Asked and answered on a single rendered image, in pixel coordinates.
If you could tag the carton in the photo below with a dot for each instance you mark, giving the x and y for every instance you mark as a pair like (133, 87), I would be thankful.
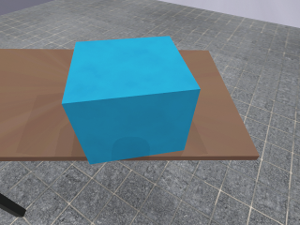
(129, 98)

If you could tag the table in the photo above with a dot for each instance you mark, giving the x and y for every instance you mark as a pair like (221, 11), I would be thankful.
(35, 127)

